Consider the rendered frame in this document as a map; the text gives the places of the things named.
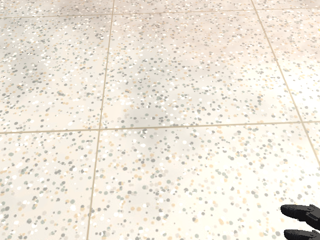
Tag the right robot hand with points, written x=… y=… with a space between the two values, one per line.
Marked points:
x=309 y=214

